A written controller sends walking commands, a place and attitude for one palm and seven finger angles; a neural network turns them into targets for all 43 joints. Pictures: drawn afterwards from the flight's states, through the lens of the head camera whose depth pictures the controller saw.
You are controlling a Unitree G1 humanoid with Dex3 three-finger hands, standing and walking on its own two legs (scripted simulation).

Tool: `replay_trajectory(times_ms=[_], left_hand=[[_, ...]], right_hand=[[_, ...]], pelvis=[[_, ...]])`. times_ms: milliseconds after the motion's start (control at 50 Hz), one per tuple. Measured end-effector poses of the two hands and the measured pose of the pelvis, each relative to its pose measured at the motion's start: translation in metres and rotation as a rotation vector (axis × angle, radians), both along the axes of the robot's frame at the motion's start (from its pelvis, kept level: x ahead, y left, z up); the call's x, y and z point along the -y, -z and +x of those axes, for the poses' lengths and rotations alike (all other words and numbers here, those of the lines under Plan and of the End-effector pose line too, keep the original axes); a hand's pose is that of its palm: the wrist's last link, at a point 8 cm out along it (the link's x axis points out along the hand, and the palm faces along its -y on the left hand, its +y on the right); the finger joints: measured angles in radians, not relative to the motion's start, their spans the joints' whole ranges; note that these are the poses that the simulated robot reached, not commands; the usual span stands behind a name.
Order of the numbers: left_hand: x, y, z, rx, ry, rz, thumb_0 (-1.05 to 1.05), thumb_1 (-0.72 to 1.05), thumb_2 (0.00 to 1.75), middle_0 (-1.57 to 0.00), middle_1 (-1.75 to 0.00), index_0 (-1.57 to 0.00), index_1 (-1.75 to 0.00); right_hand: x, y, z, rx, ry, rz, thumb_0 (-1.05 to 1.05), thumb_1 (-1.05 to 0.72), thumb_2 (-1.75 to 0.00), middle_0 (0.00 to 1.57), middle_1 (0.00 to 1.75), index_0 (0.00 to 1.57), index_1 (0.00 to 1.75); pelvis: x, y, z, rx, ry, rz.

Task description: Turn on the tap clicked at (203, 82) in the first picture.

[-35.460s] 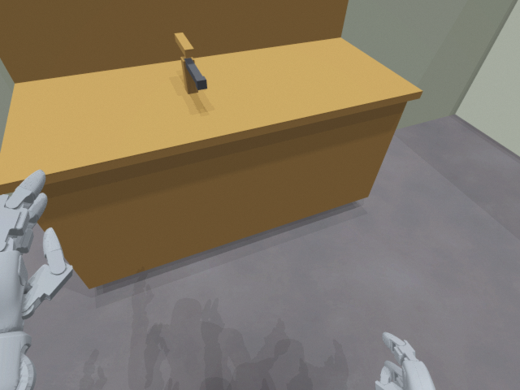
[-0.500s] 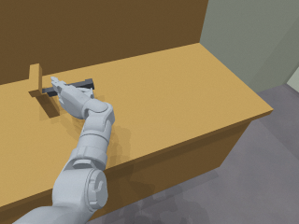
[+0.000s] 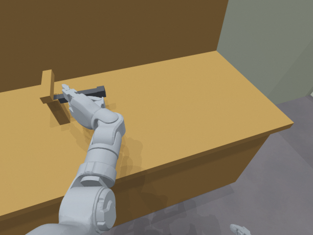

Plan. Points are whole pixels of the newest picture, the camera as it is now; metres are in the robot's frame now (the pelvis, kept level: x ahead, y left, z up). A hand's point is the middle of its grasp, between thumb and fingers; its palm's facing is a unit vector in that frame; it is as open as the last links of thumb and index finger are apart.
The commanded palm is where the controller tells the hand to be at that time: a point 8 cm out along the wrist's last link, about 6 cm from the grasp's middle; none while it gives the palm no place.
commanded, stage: draw the hand back beside the body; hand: left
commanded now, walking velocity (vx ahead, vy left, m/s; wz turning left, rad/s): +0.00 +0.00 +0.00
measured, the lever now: (101, 91) +0.56 +0.20 +0.05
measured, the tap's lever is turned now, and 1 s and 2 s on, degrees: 86 86 86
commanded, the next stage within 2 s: step back with the hand held close in 1.50 s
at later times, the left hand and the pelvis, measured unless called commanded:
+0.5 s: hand (74, 128) +0.32 +0.19 +0.15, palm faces +0.21 -0.95 -0.25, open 7.7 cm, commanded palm +0.30 +0.22 +0.16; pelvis -0.01 +0.01 +0.02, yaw -3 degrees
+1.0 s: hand (29, 148) +0.25 +0.24 +0.17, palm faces +0.27 -0.93 -0.27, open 7.5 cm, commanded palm +0.21 +0.29 +0.18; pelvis +0.00 +0.04 +0.03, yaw -3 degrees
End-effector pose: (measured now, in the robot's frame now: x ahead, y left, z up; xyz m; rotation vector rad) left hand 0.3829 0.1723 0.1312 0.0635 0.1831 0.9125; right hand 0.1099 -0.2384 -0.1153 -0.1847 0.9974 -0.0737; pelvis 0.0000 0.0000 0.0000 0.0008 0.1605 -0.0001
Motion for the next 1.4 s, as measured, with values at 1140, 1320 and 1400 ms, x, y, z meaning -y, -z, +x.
replay_trajectory(times_ms=[1140, 1320, 1400], left_hand=[[-0.123, -0.051, -0.182, 0.175, 0.684, 0.329, 0.01, 0.90, 0.90, -0.20, -0.29, -0.20, -0.29], [-0.142, -0.068, -0.209, 0.173, 0.602, 0.409, 0.01, 0.90, 0.90, -0.21, -0.29, -0.21, -0.30], [-0.139, -0.063, -0.209, 0.178, 0.589, 0.382, 0.01, 0.90, 0.90, -0.20, -0.30, -0.20, -0.30]], right_hand=[[-0.053, -0.066, 0.061, 0.282, -0.032, -0.014, 0.01, -0.91, -0.90, 0.21, 0.30, 0.20, 0.30], [-0.049, -0.068, 0.067, 0.310, -0.042, -0.024, 0.01, -0.91, -0.90, 0.20, 0.30, 0.20, 0.30], [-0.050, -0.067, 0.068, 0.309, -0.052, -0.026, 0.01, -0.91, -0.90, 0.20, 0.30, 0.20, 0.30]], pelvis=[[-0.037, -0.029, 0.008, 0.249, 0.052, -0.016], [-0.037, -0.028, 0.007, 0.252, 0.042, -0.020], [-0.036, -0.027, 0.004, 0.252, 0.034, -0.017]])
